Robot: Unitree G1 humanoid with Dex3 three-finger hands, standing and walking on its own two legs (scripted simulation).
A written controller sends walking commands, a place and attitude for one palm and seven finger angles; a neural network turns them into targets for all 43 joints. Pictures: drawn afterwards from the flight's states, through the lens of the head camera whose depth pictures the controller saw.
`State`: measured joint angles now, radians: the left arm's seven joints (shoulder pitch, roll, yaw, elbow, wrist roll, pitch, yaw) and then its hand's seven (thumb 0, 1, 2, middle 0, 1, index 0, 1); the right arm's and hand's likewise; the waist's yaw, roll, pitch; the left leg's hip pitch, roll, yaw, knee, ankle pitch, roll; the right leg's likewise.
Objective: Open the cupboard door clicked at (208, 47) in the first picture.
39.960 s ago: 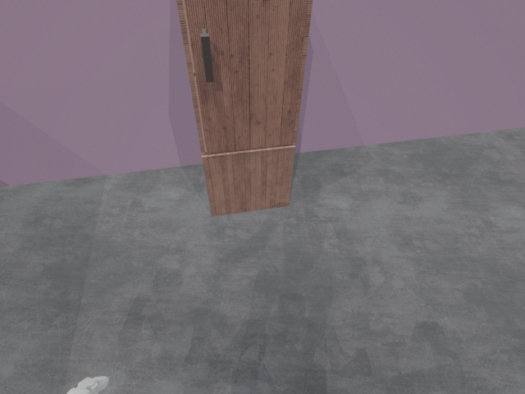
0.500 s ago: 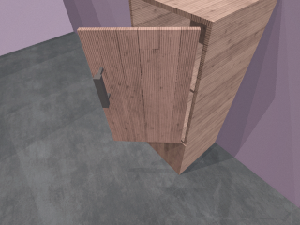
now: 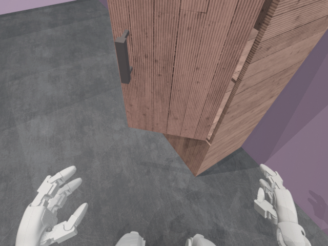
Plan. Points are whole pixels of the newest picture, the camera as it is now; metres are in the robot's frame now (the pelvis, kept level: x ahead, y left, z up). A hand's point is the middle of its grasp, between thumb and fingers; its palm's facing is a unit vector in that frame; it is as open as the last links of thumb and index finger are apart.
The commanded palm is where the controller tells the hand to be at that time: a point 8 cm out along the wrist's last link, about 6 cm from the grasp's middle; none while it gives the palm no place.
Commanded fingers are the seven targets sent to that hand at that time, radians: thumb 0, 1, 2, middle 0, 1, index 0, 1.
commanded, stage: raise the hand with hooked fingers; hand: left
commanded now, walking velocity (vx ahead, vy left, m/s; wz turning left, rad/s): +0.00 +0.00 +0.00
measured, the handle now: (126, 57) +0.57 +0.19 +0.12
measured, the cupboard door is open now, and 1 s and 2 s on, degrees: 47 47 47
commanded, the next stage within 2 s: move the hooked fingers beside the handle in 1.58 s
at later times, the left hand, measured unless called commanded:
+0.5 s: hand (57, 170) +0.24 +0.26 +0.08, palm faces -0.01 -1.00 -0.08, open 12.2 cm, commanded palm +0.21 +0.31 +0.09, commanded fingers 0.00 -0.31 0.38 -0.29 -1.08 -0.29 -1.08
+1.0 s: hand (40, 125) +0.30 +0.29 +0.14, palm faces +0.01 -1.00 -0.07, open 13.9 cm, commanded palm +0.27 +0.34 +0.13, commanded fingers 0.00 -0.50 0.30 -0.30 -1.20 -0.30 -1.20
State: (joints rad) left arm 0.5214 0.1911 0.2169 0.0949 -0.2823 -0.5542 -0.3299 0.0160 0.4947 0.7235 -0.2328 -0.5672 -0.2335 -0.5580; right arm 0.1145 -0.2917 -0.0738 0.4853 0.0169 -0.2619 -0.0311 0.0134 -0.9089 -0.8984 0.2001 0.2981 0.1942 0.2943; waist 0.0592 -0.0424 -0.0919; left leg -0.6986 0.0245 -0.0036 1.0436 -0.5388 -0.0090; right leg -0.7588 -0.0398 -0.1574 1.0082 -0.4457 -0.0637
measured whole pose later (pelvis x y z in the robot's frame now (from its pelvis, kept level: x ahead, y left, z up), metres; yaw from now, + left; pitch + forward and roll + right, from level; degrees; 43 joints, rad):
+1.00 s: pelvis +0.01 +0.03 +0.04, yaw -1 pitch +6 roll -2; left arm -0.02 0.40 0.41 0.29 -0.34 -0.20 -0.48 -0.01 -0.49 0.30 -0.30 -1.20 -0.30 -1.19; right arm 0.26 -0.27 0.07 0.58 0.04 -0.24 -0.09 0.02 -0.90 -0.90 0.21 0.30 0.20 0.30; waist 0.03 0.03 -0.04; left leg -0.44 0.01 0.02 0.78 -0.44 0.03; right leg -0.50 -0.03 -0.13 0.71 -0.32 -0.01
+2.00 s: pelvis +0.00 +0.02 +0.04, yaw -2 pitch +6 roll -1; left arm -0.29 0.44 0.41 0.59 -0.30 -0.22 -0.51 -0.01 -0.50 0.30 -0.30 -1.20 -0.30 -1.20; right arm 0.27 -0.29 0.06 0.61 0.04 -0.20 -0.10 0.02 -0.90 -0.90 0.21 0.30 0.20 0.30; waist -0.01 0.02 -0.03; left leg -0.44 0.01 0.03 0.73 -0.40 0.02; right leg -0.51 -0.03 -0.12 0.69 -0.29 -0.03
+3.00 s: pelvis +0.01 +0.03 +0.03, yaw -3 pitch +14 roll -2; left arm -0.79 0.57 0.44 1.11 -0.18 -0.33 -0.46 -0.01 -0.50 0.30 -0.30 -1.20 -0.30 -1.20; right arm 0.37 -0.29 0.05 0.62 0.02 -0.02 -0.06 0.01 -0.91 -0.90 0.21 0.30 0.20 0.30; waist -0.11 0.00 -0.06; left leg -0.64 0.02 0.05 0.82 -0.43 0.04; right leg -0.69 -0.02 -0.10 0.74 -0.29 -0.02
